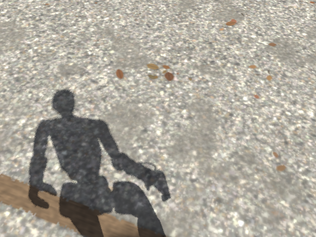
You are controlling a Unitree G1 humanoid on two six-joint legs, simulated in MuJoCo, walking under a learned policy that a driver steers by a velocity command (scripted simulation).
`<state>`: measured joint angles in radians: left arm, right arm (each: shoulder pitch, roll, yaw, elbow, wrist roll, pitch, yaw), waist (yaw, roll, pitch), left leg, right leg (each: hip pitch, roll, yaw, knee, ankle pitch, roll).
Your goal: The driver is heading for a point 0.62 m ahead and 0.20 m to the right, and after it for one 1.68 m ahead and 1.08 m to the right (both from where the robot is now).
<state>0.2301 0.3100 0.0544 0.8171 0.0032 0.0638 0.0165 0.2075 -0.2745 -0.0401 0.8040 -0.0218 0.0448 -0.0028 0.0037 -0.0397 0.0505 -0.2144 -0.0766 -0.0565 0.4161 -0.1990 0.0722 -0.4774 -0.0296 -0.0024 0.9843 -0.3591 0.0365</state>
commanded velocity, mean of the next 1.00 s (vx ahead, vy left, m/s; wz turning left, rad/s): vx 0.17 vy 0.00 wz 0.05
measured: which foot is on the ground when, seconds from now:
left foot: down 0.00-0.52, up 0.54-0.76, down 0.78-1.00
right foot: up 0.00-0.16, down 0.18-0.78, up 0.80-1.00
